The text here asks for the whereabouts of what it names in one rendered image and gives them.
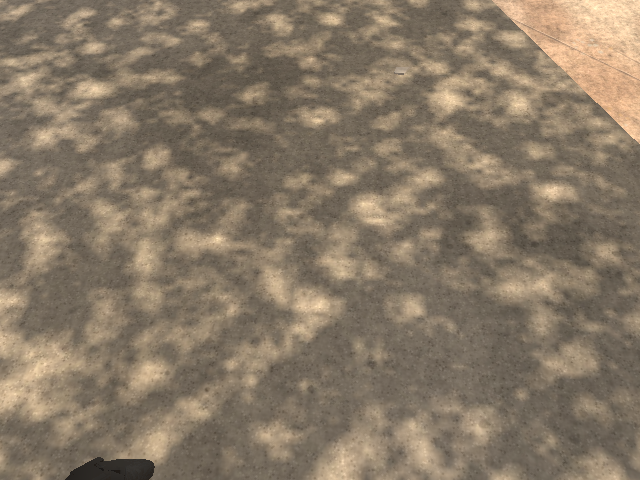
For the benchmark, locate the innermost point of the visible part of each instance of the robot left hand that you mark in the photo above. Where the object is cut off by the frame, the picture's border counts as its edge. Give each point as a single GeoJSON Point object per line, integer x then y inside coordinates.
{"type": "Point", "coordinates": [119, 469]}

